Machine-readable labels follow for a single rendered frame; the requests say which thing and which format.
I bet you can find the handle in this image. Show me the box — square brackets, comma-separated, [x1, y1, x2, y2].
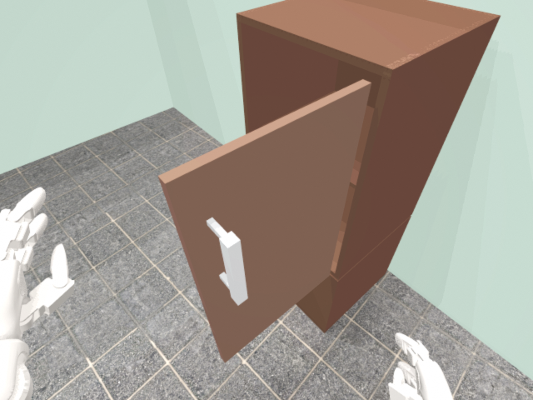
[207, 217, 248, 306]

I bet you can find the cupboard door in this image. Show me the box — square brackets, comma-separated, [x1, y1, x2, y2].
[158, 79, 371, 363]

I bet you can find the robot left hand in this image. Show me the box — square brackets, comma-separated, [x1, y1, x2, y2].
[0, 187, 74, 341]

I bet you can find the robot right hand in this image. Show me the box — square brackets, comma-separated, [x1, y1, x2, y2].
[388, 332, 453, 400]

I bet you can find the left robot forearm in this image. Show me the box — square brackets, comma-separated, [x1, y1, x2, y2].
[0, 339, 33, 400]

